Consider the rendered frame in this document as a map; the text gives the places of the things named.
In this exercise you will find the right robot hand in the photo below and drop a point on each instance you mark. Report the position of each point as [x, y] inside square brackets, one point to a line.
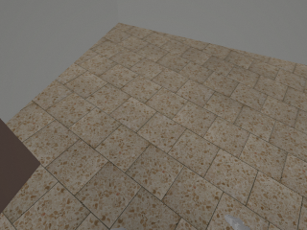
[236, 223]

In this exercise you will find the cabinet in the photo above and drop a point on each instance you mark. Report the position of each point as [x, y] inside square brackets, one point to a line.
[17, 164]

